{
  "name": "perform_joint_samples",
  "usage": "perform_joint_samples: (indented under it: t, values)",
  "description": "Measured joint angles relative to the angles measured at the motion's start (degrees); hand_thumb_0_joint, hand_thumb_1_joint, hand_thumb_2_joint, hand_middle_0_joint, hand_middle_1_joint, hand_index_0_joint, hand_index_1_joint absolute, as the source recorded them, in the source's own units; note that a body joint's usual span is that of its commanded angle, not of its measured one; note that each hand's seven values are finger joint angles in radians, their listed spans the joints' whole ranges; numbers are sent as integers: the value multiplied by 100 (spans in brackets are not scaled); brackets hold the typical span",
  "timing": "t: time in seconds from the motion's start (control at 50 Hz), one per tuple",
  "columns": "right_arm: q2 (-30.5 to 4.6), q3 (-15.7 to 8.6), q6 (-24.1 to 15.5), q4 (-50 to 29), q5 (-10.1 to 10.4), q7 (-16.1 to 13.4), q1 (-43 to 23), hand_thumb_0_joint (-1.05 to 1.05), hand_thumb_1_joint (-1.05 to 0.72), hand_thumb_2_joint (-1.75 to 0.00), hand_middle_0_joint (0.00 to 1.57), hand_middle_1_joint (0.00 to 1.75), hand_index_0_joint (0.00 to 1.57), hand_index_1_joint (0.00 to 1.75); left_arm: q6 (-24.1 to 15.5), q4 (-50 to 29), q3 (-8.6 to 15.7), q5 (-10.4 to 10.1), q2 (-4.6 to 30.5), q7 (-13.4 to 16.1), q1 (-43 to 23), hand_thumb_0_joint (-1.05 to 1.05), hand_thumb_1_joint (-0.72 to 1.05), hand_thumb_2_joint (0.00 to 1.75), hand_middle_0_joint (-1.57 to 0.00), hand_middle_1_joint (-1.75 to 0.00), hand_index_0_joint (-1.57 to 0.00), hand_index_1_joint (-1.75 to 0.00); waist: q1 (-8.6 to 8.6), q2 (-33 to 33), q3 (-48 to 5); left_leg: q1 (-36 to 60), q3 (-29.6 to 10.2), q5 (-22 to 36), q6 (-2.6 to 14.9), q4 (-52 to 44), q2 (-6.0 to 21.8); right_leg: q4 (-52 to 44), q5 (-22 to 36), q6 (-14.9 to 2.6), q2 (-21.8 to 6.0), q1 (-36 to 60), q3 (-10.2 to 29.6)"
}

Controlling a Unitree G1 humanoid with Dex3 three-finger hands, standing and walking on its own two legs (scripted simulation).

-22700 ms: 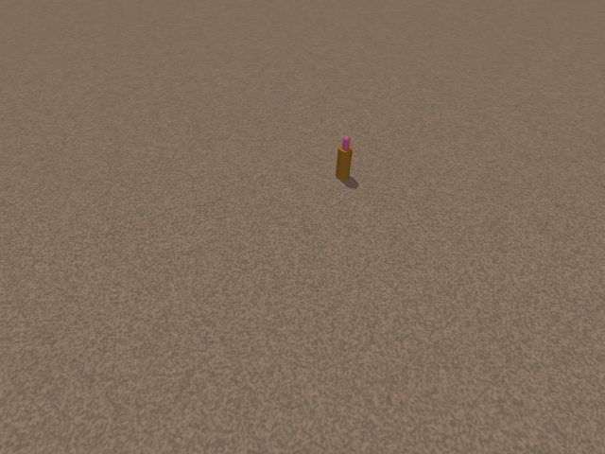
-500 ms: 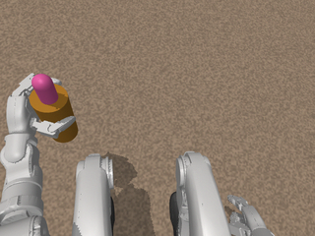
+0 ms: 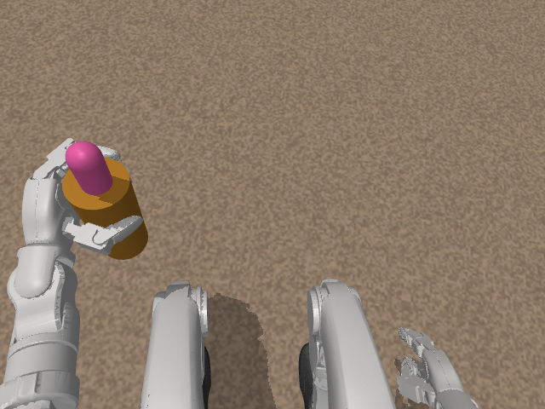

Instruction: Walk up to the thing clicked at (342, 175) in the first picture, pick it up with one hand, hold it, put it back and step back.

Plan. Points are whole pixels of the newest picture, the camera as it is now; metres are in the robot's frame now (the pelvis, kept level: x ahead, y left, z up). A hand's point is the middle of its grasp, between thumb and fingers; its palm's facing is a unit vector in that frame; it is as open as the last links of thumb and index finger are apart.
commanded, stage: lift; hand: left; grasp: from the side
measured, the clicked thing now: (107, 204) +0.40 +0.22 +0.00
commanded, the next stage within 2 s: hold in 1.72 s
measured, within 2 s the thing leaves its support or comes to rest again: neither
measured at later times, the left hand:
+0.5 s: hand (20, 127) +0.38 +0.21 +0.19, palm faces +0.11 -0.99 -0.06, open 10.3 cm
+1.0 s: hand out of the picture +0.38 +0.20 +0.28, palm faces +0.10 -0.99 -0.04, open 10.3 cm
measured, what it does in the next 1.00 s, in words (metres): rises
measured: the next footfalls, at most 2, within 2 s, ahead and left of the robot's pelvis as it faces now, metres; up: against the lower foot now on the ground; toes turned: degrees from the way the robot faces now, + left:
none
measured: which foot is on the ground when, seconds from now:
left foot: down 0.00-1.00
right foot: down 0.00-1.00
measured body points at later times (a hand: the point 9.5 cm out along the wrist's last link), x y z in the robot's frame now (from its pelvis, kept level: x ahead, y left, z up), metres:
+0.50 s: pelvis +0.04 +0.01 +0.15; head +0.16 +0.03 +0.58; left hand +0.37 +0.26 +0.20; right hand +0.22 -0.23 +0.04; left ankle +0.08 +0.14 -0.41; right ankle +0.08 -0.13 -0.41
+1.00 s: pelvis +0.06 +0.01 +0.23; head +0.14 +0.02 +0.68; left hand +0.37 +0.25 +0.29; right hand +0.21 -0.23 +0.12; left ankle +0.08 +0.14 -0.41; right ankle +0.08 -0.13 -0.41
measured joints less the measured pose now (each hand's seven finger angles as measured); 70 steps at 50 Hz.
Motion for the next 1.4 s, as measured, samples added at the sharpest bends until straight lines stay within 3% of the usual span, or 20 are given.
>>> perform_joint_samples:
  t: [0.12,0.34,0.48,0.8,1.4]
  values:
    - [32,-29,-15,-109,118,-79,16,1,-89,-89,21,30,20,30,320,-642,-191,-66,-120,220,378,3,-37,104,-73,-107,-67,-101,67,23,-24,553,65,33,22,-536,17,-543,44,2,-22,551,-3]
    - [136,-53,-103,-231,224,-229,121,1,-89,-89,21,30,20,30,928,-1884,-656,-10,-275,703,1264,3,-37,104,-73,-107,-67,-101,122,90,-19,2000,153,123,59,-1772,30,-1829,160,10,-70,2024,-54]
    - [205,-24,-198,-242,233,-301,265,1,-89,-89,21,30,20,30,1065,-1939,-821,61,-331,942,1429,3,-38,105,-73,-107,-68,-101,91,88,-5,3077,201,245,82,-2627,24,-2718,300,16,-98,3120,-91]
    - [191,-18,-331,-137,177,-266,679,1,-89,-89,21,30,20,30,888,-1349,-954,82,-447,854,1456,3,-39,105,-75,-105,-69,-99,36,53,268,4971,328,660,109,-4228,29,-4362,768,28,-111,5002,-96]
    - [223,-19,-194,38,91,-265,817,1,-89,-89,21,30,20,30,609,-740,-1051,92,-655,758,1375,3,-41,108,-74,-107,-69,-101,63,24,614,6796,472,1166,69,-5841,40,-5884,1261,-15,-99,6735,-59]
